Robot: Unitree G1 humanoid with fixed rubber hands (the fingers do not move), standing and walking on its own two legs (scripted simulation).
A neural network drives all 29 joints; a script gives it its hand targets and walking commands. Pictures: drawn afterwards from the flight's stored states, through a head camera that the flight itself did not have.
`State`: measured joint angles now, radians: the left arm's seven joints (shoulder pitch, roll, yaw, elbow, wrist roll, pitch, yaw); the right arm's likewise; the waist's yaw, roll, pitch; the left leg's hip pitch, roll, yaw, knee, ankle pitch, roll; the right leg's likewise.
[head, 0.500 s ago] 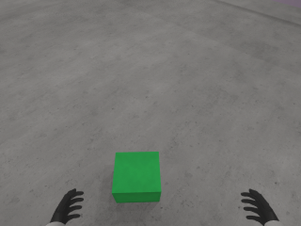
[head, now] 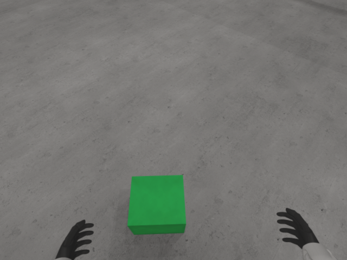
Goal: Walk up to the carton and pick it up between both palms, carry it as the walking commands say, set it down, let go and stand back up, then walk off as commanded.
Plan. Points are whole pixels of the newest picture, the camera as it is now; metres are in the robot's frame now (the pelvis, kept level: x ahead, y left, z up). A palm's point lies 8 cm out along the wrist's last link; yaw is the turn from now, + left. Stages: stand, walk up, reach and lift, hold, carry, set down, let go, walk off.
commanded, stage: stand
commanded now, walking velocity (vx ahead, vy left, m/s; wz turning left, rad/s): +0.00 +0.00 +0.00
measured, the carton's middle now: (158, 205) +0.43 +0.10 -0.66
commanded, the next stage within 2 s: walk off in 1.04 s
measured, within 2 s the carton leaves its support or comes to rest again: neither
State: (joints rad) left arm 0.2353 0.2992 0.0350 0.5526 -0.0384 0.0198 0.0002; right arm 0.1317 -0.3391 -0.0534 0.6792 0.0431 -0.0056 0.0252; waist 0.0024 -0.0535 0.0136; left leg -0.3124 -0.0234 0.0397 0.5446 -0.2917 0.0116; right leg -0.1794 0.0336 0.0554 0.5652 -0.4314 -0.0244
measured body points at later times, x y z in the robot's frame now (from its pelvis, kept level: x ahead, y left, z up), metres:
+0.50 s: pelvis -0.04 +0.01 +0.00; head -0.05 +0.03 +0.45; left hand +0.10 +0.28 -0.09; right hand +0.12 -0.28 -0.07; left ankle -0.01 +0.12 -0.73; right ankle -0.10 -0.09 -0.73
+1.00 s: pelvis -0.05 +0.02 +0.00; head -0.07 +0.03 +0.45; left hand +0.08 +0.29 -0.10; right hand +0.10 -0.28 -0.07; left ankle -0.01 +0.12 -0.73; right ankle -0.10 -0.09 -0.73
